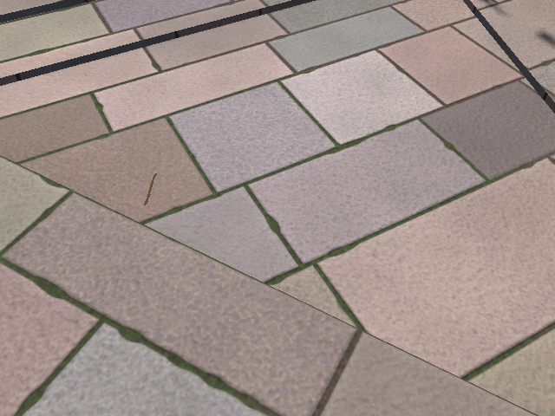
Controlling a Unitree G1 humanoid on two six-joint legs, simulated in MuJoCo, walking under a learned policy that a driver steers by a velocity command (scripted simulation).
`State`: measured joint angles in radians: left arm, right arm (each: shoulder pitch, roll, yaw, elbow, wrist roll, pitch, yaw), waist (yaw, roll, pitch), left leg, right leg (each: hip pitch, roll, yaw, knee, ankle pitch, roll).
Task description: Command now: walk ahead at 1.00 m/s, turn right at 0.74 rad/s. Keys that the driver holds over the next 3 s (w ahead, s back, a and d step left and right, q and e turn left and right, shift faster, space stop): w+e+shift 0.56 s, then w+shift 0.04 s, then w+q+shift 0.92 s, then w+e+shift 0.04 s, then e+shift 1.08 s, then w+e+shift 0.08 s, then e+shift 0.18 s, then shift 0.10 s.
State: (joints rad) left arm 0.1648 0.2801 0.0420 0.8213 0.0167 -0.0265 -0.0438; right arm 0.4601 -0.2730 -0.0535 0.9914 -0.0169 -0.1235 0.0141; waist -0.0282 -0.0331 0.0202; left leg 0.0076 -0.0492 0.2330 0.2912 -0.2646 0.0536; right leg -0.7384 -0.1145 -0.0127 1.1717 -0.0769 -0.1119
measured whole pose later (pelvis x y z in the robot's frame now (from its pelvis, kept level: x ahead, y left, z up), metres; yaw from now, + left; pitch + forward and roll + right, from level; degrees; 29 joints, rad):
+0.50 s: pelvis +0.46 -0.06 +0.00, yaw -26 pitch +1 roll +0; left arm 0.48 0.29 0.07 0.89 -0.01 -0.07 -0.01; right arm -0.03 -0.24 0.02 0.60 -0.04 -0.06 0.01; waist 0.11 0.00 0.02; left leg -0.73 0.14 -0.10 0.78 -0.02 -0.05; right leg -0.02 0.21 0.17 0.37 -0.33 -0.18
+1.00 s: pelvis +0.88 -0.25 -0.08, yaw -25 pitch +1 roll +3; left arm -0.09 0.26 -0.01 0.63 0.06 -0.10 -0.05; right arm 0.68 -0.28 -0.08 0.94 -0.02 -0.04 -0.01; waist -0.17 -0.06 -0.02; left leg -0.06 -0.07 -0.17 0.92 -0.73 0.04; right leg -0.36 -0.05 0.04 0.36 0.41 -0.02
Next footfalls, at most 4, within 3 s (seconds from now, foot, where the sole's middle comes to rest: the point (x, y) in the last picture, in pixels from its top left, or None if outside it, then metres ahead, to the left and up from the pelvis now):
0.20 right None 0.39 -0.05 -0.77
0.62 left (286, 313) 0.78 -0.01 -0.77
1.02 right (413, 298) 0.91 -0.41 -0.93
1.34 left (370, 195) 1.36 -0.34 -0.93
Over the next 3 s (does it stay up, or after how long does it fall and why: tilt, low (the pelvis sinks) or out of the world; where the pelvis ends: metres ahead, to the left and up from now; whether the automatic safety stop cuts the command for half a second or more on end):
stays up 1.82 -0.42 -0.16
